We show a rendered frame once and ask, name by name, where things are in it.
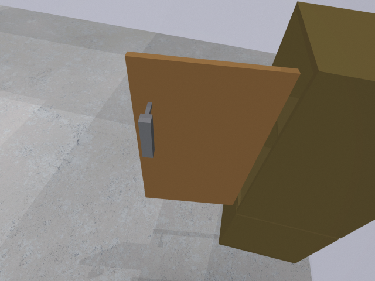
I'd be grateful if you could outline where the cupboard door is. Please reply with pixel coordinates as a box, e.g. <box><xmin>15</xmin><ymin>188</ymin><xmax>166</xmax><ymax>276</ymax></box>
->
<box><xmin>125</xmin><ymin>52</ymin><xmax>300</xmax><ymax>205</ymax></box>

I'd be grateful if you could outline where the handle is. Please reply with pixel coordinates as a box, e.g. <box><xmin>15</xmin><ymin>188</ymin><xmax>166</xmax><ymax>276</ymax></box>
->
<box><xmin>138</xmin><ymin>102</ymin><xmax>155</xmax><ymax>158</ymax></box>

